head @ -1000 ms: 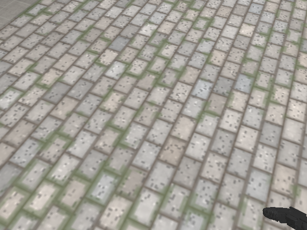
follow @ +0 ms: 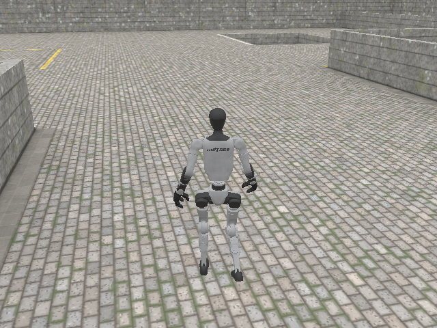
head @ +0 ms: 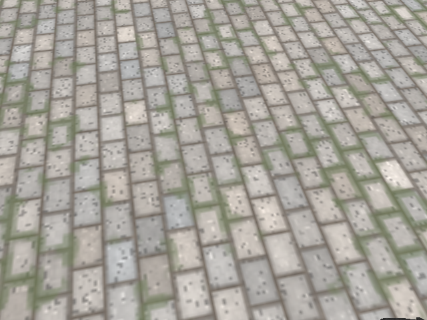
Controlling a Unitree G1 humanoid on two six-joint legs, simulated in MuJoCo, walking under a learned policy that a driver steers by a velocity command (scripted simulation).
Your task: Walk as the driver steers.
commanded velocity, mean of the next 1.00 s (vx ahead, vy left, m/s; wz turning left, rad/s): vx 0.24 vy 0.00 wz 0.14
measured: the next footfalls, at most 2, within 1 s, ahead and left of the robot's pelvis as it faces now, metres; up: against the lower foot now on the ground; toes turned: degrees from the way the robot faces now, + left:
right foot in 0.40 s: +0.36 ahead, -0.16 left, +0.00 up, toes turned -6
left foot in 0.86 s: +0.33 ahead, +0.09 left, +0.00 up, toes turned +13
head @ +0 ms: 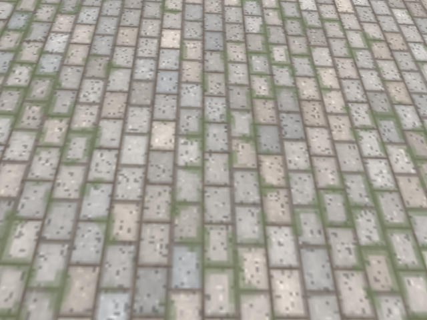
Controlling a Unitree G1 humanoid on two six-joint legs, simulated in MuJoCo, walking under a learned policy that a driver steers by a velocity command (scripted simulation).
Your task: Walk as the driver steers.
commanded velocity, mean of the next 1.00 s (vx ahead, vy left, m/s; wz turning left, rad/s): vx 0.12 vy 0.00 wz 0.25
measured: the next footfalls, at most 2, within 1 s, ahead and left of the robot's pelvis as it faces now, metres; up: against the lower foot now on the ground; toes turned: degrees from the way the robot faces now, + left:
right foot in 0.32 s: +0.09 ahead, -0.14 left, +0.00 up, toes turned +17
left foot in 0.68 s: +0.00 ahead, +0.11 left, +0.00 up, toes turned +14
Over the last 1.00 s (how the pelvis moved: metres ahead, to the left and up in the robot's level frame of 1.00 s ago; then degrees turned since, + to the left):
0.29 -0.01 0.01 14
